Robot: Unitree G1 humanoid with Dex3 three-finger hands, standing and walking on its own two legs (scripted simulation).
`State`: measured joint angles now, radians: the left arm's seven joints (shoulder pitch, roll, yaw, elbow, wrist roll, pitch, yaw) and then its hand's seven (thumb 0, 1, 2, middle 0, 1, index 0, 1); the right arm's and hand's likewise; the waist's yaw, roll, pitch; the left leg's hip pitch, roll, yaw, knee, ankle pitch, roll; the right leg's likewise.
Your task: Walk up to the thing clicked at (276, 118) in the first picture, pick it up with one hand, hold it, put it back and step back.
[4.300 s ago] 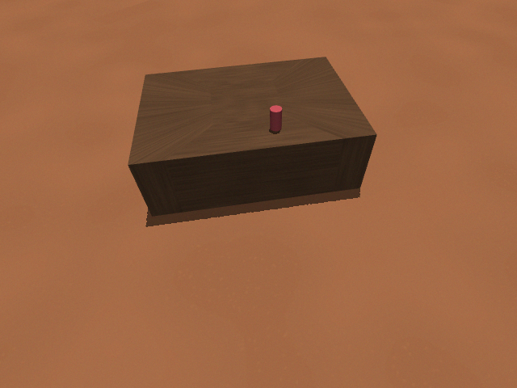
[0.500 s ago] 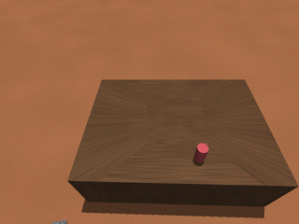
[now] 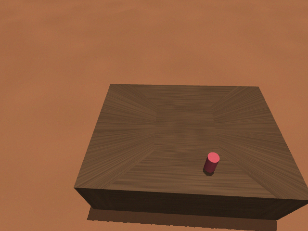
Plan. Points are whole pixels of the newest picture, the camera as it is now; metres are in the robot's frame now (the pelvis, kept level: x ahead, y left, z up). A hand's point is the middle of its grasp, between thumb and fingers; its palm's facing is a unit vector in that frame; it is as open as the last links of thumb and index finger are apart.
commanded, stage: walk up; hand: right
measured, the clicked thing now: (211, 162) +0.49 -0.23 -0.37
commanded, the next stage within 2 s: stand in 0.16 s
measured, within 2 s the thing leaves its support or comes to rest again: neither
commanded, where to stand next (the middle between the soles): +0.06 -0.01 m, yaw -2 degrees
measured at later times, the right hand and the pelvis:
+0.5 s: hand out of the picture +0.10 -0.26 -0.16, palm faces -0.02 +0.94 -0.34, open 7.3 cm; pelvis +0.02 -0.01 +0.00, yaw +0 degrees
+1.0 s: hand out of the picture +0.10 -0.27 -0.16, palm faces -0.02 +0.94 -0.34, open 7.3 cm; pelvis +0.02 -0.02 +0.00, yaw +0 degrees
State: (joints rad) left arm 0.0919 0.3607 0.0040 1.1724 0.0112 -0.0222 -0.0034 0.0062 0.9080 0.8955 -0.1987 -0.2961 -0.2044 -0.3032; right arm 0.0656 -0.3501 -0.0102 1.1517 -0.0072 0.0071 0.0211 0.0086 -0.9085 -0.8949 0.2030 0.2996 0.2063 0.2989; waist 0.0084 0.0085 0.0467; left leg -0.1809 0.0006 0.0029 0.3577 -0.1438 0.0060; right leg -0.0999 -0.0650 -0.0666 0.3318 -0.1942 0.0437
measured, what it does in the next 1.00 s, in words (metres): stands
